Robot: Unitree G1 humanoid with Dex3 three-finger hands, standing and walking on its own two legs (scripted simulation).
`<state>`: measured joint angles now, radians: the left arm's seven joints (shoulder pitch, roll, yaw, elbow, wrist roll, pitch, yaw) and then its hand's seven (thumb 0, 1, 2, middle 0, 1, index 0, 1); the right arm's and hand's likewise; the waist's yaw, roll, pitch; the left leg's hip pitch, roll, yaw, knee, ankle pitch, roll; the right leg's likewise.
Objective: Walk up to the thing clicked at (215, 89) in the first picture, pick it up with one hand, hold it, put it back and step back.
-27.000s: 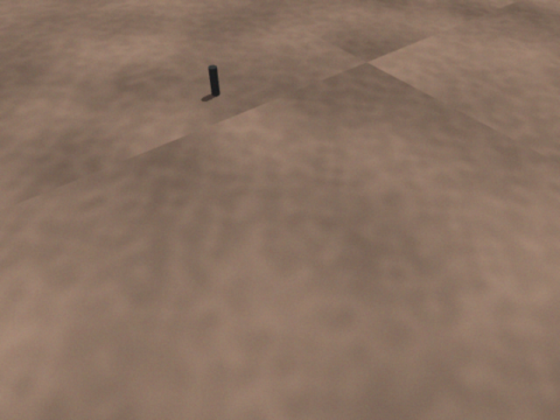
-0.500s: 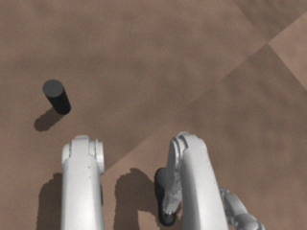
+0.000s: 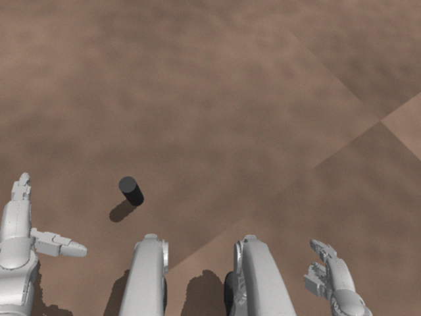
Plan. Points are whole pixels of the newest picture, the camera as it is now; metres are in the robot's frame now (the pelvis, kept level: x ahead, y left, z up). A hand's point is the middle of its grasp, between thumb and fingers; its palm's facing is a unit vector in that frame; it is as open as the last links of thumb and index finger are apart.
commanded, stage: home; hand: left
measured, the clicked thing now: (132, 192) +0.45 +0.23 -0.48
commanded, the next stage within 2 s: none
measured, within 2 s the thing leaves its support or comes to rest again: neither
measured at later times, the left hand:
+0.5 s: hand (56, 243) +0.23 +0.20 +0.09, palm faces +0.14 -0.94 -0.31, open 17.5 cm
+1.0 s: hand (61, 260) +0.21 +0.19 +0.09, palm faces +0.15 -0.95 -0.28, open 17.7 cm
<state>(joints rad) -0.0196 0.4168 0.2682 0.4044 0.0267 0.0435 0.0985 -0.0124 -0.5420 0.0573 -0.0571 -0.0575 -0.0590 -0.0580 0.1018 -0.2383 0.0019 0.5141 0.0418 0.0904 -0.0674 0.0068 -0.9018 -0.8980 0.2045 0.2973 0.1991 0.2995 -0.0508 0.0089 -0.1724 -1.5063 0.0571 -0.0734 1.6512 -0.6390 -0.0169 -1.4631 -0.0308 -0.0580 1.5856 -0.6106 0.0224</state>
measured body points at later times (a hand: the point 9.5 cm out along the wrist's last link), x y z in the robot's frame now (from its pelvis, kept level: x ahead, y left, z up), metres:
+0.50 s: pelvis +0.06 +0.01 +0.14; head +0.09 +0.02 +0.59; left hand +0.22 +0.25 +0.11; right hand +0.22 -0.22 +0.06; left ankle +0.05 +0.13 -0.53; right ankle +0.06 -0.14 -0.53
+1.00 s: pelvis +0.05 +0.00 +0.15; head +0.07 +0.01 +0.60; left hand +0.20 +0.24 +0.12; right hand +0.23 -0.23 +0.08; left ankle +0.05 +0.13 -0.53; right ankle +0.06 -0.14 -0.53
